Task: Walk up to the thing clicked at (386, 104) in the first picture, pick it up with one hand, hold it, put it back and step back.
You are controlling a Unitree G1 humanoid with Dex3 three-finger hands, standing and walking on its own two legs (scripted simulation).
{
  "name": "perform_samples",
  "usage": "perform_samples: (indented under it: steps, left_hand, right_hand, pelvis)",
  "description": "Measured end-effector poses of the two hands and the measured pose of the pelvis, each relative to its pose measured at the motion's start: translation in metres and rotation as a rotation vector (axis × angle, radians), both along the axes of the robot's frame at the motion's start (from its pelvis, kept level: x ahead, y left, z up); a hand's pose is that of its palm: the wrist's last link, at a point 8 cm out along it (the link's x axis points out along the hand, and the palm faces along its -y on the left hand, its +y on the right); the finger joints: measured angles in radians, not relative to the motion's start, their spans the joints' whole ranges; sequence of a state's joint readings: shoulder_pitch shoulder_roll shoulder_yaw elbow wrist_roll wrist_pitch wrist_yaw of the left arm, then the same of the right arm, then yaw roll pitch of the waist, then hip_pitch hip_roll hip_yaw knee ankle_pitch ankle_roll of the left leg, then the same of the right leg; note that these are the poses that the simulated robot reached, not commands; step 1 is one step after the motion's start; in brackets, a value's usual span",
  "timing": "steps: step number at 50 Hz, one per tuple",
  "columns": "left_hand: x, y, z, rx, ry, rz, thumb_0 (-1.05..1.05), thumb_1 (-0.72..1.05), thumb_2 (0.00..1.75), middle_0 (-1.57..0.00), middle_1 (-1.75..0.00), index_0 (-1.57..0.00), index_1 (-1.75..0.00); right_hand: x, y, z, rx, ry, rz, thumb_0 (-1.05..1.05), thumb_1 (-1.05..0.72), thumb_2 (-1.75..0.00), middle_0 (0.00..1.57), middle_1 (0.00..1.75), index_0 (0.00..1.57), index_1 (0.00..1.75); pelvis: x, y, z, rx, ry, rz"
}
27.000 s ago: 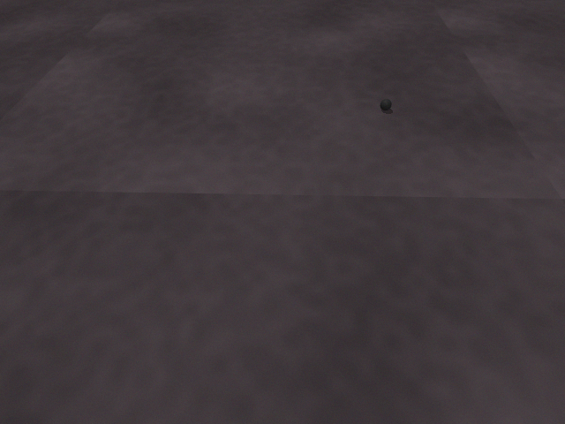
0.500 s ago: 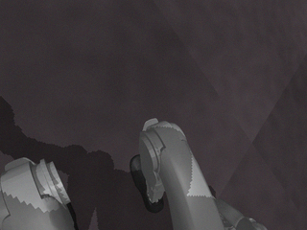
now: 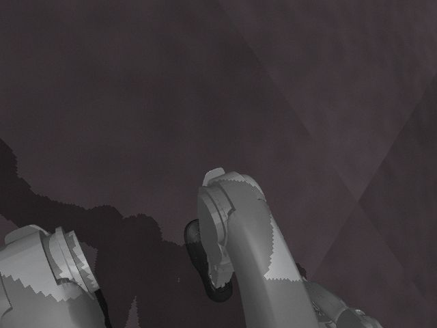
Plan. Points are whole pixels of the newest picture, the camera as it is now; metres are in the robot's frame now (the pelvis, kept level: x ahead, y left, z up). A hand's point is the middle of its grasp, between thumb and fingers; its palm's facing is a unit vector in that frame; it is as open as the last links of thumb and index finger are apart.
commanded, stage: close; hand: left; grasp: from above
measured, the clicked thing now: out of the picture +0.44 +0.34 -0.26
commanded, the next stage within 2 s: settle in 0.14 s
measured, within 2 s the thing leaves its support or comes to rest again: leaves its support in 0.56 s
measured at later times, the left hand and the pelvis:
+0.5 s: hand out of the picture +0.42 +0.33 -0.25, palm faces -0.43 -0.20 -0.88, open 8.3 cm; pelvis +0.00 +0.00 +0.00, yaw +0 degrees
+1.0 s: hand out of the picture +0.41 +0.34 -0.15, palm faces -0.43 -0.14 -0.89, open 8.3 cm; pelvis +0.00 -0.01 +0.02, yaw +4 degrees
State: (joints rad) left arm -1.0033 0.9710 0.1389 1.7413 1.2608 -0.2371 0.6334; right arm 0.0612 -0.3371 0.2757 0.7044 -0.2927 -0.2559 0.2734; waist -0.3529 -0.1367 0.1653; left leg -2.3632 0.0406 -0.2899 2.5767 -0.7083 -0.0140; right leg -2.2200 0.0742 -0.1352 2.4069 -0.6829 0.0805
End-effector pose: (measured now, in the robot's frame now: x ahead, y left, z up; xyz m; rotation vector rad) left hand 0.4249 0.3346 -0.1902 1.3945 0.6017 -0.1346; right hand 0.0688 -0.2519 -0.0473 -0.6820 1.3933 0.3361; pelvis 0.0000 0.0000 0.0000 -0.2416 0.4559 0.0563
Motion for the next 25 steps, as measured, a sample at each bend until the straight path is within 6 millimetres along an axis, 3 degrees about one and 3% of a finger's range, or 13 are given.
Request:
perform_samples:
  steps: [25]
  left_hand:
    - [0.0041,0.0007,0.0024,0.001,-0.003,0.005,-0.03,0.17,0.43,-0.69,-0.59,-0.83,-0.54]
  right_hand:
    - [-0.0011,0.0011,0.0017,0.000,0.011,-0.008,0.00,-0.91,-0.90,0.20,0.30,0.20,0.29]
  pelvis:
    - [0.0018,-0.0008,0.0026,-0.002,0.014,-0.001]
